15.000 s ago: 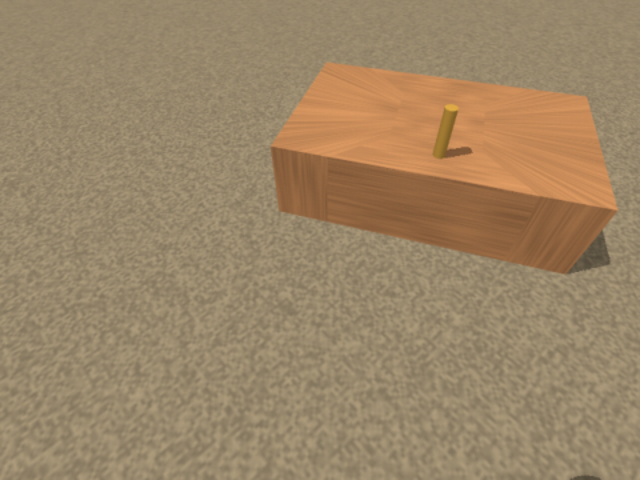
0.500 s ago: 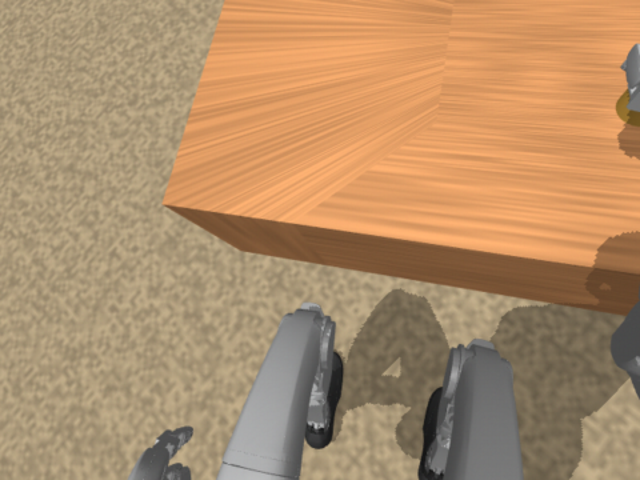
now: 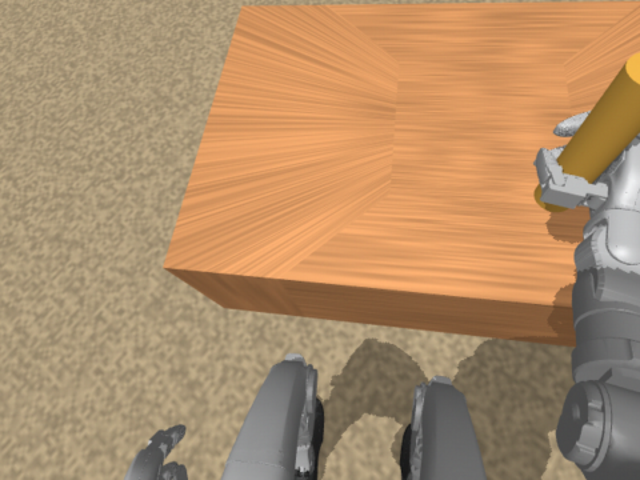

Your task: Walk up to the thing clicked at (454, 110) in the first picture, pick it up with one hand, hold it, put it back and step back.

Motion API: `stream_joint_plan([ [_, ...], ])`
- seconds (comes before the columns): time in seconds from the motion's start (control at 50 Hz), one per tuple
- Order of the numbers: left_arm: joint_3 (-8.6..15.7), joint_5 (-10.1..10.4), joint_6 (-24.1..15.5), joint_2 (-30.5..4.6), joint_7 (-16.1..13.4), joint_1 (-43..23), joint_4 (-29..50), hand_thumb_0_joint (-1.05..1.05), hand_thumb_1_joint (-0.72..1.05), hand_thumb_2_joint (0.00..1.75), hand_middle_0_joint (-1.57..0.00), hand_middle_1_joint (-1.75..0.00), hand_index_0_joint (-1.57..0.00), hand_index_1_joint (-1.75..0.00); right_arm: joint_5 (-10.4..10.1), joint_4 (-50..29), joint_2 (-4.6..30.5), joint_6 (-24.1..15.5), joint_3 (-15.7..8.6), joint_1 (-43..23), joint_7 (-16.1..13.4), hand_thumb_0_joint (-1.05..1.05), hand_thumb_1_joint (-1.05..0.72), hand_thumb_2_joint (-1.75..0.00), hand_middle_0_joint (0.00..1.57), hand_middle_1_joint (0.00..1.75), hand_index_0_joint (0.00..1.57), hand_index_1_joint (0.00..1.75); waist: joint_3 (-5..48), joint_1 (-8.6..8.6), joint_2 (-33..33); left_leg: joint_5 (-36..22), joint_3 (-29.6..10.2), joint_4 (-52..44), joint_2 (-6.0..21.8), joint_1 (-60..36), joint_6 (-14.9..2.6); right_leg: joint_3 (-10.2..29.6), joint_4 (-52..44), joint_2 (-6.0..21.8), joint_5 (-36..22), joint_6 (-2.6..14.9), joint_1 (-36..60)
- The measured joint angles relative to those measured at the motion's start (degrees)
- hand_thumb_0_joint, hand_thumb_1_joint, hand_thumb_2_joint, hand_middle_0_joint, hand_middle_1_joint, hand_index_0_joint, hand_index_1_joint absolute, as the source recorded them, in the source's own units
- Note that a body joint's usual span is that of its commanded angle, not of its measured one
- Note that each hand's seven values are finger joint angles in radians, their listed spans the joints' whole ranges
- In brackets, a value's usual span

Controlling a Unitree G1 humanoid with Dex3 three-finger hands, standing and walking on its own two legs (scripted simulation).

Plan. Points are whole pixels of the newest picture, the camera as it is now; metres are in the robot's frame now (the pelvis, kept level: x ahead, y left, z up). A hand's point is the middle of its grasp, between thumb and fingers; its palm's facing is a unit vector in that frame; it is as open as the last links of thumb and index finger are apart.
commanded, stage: lift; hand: right
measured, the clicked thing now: (593, 147) +0.48 -0.22 +0.07
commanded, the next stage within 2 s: hold in 1.14 s
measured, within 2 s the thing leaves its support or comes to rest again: neither
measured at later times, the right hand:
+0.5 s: hand (602, 175) +0.42 -0.19 +0.12, palm faces +0.20 +0.98 -0.01, open 6.2 cm
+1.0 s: hand (616, 176) +0.39 -0.18 +0.15, palm faces +0.20 +0.98 -0.01, open 6.2 cm
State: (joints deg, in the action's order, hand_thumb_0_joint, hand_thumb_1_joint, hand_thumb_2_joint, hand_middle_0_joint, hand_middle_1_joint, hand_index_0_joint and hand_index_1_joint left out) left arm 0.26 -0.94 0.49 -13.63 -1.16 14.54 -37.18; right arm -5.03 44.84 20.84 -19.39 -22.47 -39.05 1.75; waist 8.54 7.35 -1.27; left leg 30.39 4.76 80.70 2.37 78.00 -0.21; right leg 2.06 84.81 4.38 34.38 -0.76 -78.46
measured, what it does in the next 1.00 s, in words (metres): rises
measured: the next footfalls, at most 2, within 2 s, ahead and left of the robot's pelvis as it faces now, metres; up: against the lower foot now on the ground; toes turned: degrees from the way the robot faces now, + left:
none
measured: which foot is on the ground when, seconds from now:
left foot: down 0.00-1.00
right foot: down 0.00-1.00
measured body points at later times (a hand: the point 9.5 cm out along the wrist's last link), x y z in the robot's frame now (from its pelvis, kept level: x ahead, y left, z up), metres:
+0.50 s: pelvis +0.02 +0.00 +0.08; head +0.12 -0.02 +0.52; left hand +0.13 +0.26 -0.03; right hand +0.40 -0.24 +0.12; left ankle +0.06 +0.13 -0.58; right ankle +0.04 -0.13 -0.58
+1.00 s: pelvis +0.04 +0.00 +0.11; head +0.10 -0.01 +0.56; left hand +0.15 +0.25 +0.00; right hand +0.38 -0.23 +0.16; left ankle +0.06 +0.13 -0.58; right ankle +0.04 -0.13 -0.58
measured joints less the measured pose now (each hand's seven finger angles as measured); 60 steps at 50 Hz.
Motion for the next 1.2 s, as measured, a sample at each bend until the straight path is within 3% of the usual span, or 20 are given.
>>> stream_joint_plan([
  [0.2,1.12,0.34,-2.02,-0.13,-0.68,-0.48,-1.11,0.01,0.89,0.9,-0.19,-0.28,-0.19,-0.29,-1.26,-6.0,-4.6,-0.54,4.52,9.81,-1.73,0.02,-0.02,-1.22,0.98,1.18,0.96,1.17,-1.03,-2.06,0.54,-2.72,0.01,-10.52,-0.28,-13.43,0.22,-0.69,-10.54,-0.06,-2.83,-0.01,13.37],
  [0.42,1.29,-0.1,-3.51,0.3,-0.59,-0.71,-2.3,0.01,0.89,0.9,-0.19,-0.28,-0.19,-0.29,-1.9,-7.85,-7.26,-2.96,7.91,15.6,-2.14,0.02,-0.02,-1.22,0.98,1.17,0.96,1.17,-2.61,-3.46,0.95,-5.03,-0.13,-18.93,-0.31,-24.05,0.4,-1.36,-19.26,-0.35,-5.39,-0.06,24.11],
  [1.2,1.37,0.2,-2.61,0.99,-1.56,-0.84,-2.85,0.01,0.91,0.87,-0.19,-0.28,-0.2,-0.28,-3.03,-15.8,-10.96,-4.11,12.29,27.56,-2.45,0.02,-0.02,-1.22,0.98,1.17,0.96,1.17,-5.07,-5.45,0.63,-8.49,-0.6,-32.62,-0.55,-41.92,0.53,-2.58,-34.03,-0.73,-9.41,-0.31,42.62],
])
